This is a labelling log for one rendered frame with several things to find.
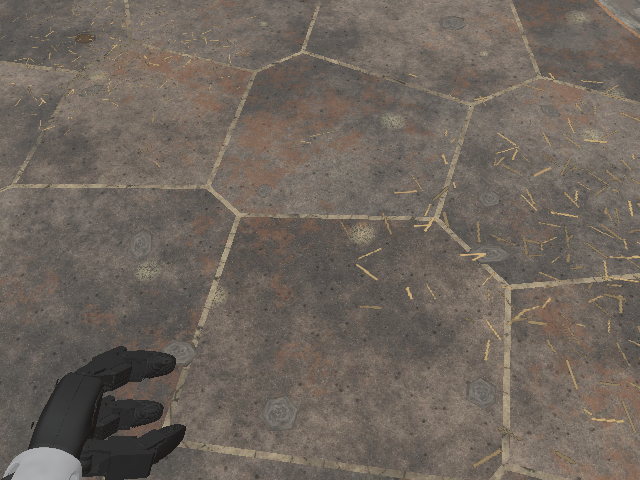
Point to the robot left hand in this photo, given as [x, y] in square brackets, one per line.
[76, 419]

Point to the robot left forearm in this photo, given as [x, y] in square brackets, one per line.
[44, 463]

